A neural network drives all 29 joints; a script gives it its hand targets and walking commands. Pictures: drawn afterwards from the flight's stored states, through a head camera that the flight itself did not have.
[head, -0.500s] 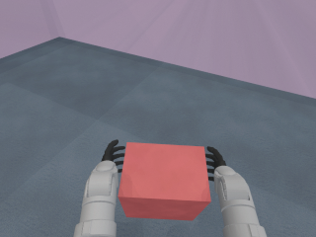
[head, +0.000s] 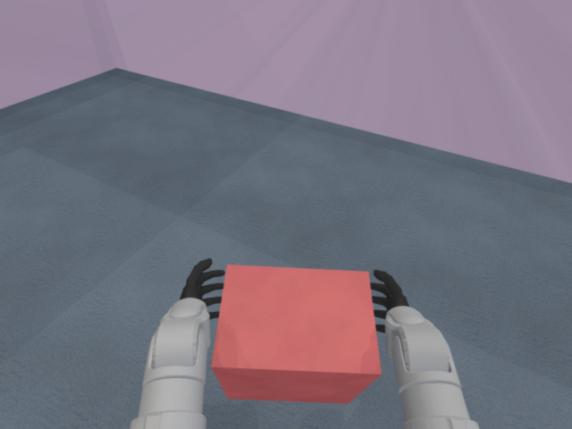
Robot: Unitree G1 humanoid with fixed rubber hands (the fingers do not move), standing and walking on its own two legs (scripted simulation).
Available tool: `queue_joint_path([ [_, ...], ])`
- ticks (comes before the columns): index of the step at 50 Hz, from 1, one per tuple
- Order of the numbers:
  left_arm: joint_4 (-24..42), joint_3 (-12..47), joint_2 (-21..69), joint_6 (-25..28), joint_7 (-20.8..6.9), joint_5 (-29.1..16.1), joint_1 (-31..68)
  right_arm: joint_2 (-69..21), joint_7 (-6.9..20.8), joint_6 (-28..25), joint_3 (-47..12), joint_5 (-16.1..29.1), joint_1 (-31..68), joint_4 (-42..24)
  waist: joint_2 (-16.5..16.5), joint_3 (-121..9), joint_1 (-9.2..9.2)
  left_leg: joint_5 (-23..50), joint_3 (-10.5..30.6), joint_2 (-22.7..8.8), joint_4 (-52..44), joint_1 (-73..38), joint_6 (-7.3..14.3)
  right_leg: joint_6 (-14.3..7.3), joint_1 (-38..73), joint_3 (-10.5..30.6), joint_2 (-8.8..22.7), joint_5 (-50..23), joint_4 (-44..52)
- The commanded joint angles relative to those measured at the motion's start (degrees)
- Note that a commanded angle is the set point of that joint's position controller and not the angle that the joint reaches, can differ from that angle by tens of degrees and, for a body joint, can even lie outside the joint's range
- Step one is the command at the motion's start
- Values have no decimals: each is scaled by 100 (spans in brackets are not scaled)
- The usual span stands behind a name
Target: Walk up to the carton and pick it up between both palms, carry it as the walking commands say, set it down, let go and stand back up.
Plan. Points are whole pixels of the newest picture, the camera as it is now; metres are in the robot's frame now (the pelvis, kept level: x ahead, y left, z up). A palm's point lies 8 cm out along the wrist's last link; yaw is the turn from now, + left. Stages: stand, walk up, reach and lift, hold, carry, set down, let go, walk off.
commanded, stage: hold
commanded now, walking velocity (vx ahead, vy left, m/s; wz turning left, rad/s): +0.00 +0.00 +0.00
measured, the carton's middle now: (292, 340) +0.28 +0.01 -0.04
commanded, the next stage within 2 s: carry in 1.06 s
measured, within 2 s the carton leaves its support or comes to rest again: neither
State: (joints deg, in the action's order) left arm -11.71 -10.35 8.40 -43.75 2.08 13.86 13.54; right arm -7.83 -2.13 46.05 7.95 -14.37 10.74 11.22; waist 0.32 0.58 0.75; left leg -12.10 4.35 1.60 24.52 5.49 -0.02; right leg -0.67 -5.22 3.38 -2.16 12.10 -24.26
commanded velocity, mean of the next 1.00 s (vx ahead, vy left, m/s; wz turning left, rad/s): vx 0.00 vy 0.00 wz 0.00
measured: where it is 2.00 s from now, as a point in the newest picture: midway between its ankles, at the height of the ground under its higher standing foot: outside the picture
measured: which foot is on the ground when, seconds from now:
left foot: down 0.00-1.00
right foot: down 0.00-1.00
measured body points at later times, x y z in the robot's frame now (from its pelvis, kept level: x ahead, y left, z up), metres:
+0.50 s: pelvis +0.00 +0.01 +0.00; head -0.04 +0.01 +0.45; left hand +0.30 +0.16 +0.04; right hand +0.28 -0.14 +0.02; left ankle +0.02 +0.12 -0.74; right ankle +0.02 -0.11 -0.74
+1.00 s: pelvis +0.00 +0.01 +0.00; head -0.04 +0.01 +0.45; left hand +0.30 +0.16 +0.04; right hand +0.28 -0.14 +0.02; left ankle +0.02 +0.12 -0.74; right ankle +0.02 -0.11 -0.74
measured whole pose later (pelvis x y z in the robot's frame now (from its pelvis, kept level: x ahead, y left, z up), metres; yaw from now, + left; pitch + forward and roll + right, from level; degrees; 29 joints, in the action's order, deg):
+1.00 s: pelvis +0.00 +0.01 +0.00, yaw +0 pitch -7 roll +0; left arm -9.8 -9.0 8.3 -44.0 2.4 13.5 12.7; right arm -7.6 -1.7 46.4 7.5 -14.0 9.3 9.0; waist 0.3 1.7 0.8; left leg -12.6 3.8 2.2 24.7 4.9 0.7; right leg 0.0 -4.5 4.0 -1.6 12.3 -24.0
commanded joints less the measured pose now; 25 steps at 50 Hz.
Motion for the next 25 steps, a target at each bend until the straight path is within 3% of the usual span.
queue_joint_path([
  [1, 435, 3176, 5433, 212, -1634, -1596, 2943, -5302, 1473, -594, -3137, 1755, 3925, -1063, 1, -1475, 30, 784, 52, 302, -308, -309, 35, -18, 228, 217, -178, -713, 434],
  [2, 197, 3043, 5410, 171, -1650, -1541, 2772, -5232, 1467, -601, -3155, 1768, 4038, -1125, -102, -1386, 63, 489, 1, 305, -327, -184, 39, -14, 322, 220, -167, -495, 432],
  [3, 227, 3061, 5438, 188, -1664, -1552, 2938, -5280, 1487, -618, -3143, 1767, 4198, -1116, 50, -1395, 40, 285, -1, 306, -320, -180, 60, 4, 195, 191, -167, -211, 439],
  [4, 217, 3049, 5394, 212, -1675, -1552, 3023, -5255, 1496, -634, -3130, 1773, 4238, -1099, 3, -1392, 61, 279, 11, 292, -320, -261, 63, -33, 111, 188, -190, -113, 469],
  [5, 404, 3091, 5458, 261, -1690, -1606, 3157, -5394, 1509, -659, -3161, 1789, 4382, -1149, 128, -1586, 54, 353, -3, 328, -242, -263, 62, -5, 170, 224, -140, -153, 459],
  [7, 512, 3265, 5487, 267, -1688, -1695, 3207, -5473, 1487, -665, -3265, 1879, 4364, -1140, -46, -1911, 49, 606, 18, 289, -206, -315, 40, 3, 303, 283, -101, -517, 371],
  [8, 456, 3263, 5606, 228, -1704, -1714, 3357, -5370, 1478, -666, -3140, 1812, 4383, -1115, -47, -1904, -43, 555, 17, 299, -187, -343, 22, -25, 280, 217, -153, -437, 356],
  [9, 321, 3143, 5450, 201, -1674, -1601, 3172, -5376, 1474, -632, -3087, 1807, 4252, -973, -65, -1632, 38, 423, 11, 302, -234, -200, 27, -15, 239, 230, -125, -321, 388],
  [11, 403, 3122, 5406, 231, -1687, -1613, 3179, -5380, 1476, -631, -3082, 1794, 4222, -941, -40, -1573, 5, 367, -8, 309, -196, -226, 50, -13, 195, 264, -94, -242, 415],
  [13, 30, 2983, 5498, 185, -1708, -1593, 3092, -5386, 1471, -616, -3072, 1786, 4243, -904, 30, -1351, 32, 308, 7, 300, -250, -106, 56, -14, 158, 239, -90, -157, 461],
  [14, 373, 3125, 5516, 248, -1726, -1634, 3199, -5443, 1509, -648, -3204, 1852, 4376, -1059, 14, -1643, 45, 397, 28, 308, -200, -251, 42, -3, 206, 238, -121, -261, 388],
  [16, 263, 3201, 5643, 220, -1699, -1662, 3275, -5379, 1528, -687, -3177, 1846, 4668, -1132, 30, -1788, -3, 582, 68, 277, -215, -376, 5, -15, 163, 153, -183, -388, 360],
  [19, 192, 3108, 5623, 190, -1674, -1609, 2956, -5427, 1480, -601, -3248, 1854, 4231, -1121, -19, -1735, 40, 884, 27, 309, -214, -324, 25, -1, 328, 158, -174, -782, 344],
  [20, 126, 3094, 5571, 157, -1665, -1571, 2996, -5327, 1503, -586, -3068, 1733, 4055, -885, -116, -1656, -51, 746, 49, 282, -253, -378, 10, -20, 250, 166, -163, -633, 356],
  [23, 237, 3119, 5689, 158, -1677, -1593, 2935, -5314, 1519, -608, -3089, 1758, 4185, -1099, -40, -1649, -32, 873, 93, 278, -265, -410, 18, -42, 215, 155, -192, -650, 381],
  [25, 466, 3321, 5782, 181, -1658, -1683, 2961, -5331, 1535, -634, -3241, 1902, 4076, -1304, -291, -1691, -7, 970, 96, 285, -251, -368, -22, -61, 314, 169, -220, -799, 331],
])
